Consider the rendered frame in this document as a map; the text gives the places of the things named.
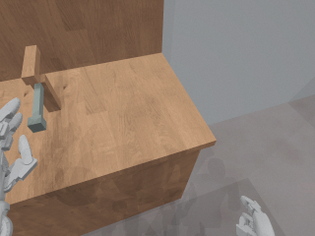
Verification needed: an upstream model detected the robot right hand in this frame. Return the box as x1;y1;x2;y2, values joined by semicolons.
235;196;276;236

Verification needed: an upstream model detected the tap lever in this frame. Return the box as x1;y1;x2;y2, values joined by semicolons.
27;83;47;133

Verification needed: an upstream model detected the counter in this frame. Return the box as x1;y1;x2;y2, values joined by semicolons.
0;0;217;236

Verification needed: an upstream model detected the robot left forearm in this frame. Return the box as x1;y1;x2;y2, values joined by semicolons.
0;201;14;236

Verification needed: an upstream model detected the robot left hand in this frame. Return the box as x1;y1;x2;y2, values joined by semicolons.
0;97;37;202

